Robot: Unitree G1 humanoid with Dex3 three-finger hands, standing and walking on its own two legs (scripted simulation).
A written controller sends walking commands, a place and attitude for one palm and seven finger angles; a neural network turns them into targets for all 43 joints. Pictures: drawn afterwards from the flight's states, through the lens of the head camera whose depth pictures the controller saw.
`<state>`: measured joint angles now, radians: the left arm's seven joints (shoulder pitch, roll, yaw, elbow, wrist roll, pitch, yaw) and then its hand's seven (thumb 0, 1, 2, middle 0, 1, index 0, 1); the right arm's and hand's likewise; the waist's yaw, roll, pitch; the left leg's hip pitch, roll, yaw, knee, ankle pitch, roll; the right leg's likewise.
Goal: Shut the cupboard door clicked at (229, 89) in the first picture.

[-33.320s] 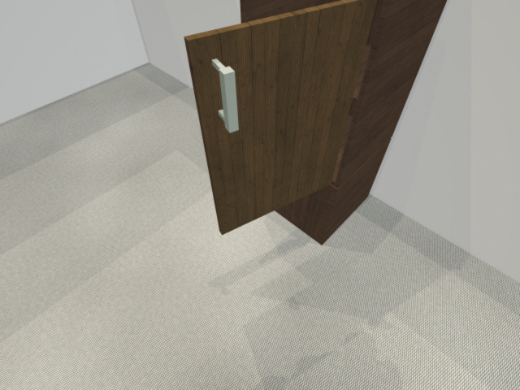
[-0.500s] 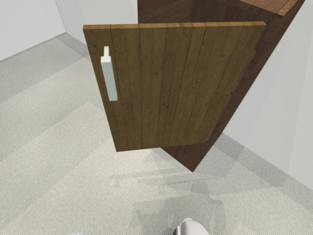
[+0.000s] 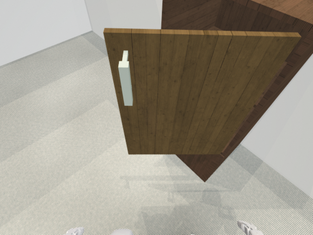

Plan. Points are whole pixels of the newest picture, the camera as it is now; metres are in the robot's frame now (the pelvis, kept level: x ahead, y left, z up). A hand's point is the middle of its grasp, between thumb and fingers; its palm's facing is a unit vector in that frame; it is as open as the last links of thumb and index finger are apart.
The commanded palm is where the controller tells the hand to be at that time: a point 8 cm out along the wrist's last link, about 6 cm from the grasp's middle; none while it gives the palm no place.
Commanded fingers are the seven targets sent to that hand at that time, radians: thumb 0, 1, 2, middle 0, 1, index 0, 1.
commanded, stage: come to a stop and stand still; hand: left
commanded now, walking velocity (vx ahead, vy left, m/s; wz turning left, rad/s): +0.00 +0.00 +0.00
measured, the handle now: (127, 79) +0.44 +0.11 +0.15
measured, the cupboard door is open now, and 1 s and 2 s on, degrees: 48 48 48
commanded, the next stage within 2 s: look again from close up in 0.62 s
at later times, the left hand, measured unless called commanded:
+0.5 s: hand out of the picture -0.02 +0.21 -0.17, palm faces -0.02 -0.98 -0.19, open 7.4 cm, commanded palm none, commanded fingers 0.00 0.90 0.90 -0.20 -0.30 -0.20 -0.30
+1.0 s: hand out of the picture -0.04 +0.23 -0.17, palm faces -0.02 -0.97 -0.22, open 7.3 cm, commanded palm none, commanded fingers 0.00 0.90 0.90 -0.20 -0.30 -0.20 -0.30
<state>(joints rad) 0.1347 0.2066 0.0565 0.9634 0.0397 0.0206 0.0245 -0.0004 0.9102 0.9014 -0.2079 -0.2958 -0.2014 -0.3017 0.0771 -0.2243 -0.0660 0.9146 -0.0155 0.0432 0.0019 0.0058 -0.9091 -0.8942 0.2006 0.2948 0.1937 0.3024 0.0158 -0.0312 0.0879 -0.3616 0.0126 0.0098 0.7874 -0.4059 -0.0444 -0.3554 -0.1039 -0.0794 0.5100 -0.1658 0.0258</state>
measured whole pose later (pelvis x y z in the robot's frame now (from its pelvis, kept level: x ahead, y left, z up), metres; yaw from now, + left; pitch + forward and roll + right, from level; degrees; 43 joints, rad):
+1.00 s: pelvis -0.04 +0.05 +0.00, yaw -1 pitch -1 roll +0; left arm 0.32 0.14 -0.02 1.10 0.01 -0.02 0.04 0.00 0.91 0.90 -0.20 -0.30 -0.20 -0.30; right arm 0.32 -0.16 0.01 1.07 -0.02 -0.01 -0.02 0.02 -0.92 -0.89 0.20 0.30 0.20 0.30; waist -0.02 0.04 0.01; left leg -0.25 -0.03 0.07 0.52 -0.25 0.06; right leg -0.18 -0.01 0.02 0.53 -0.34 0.01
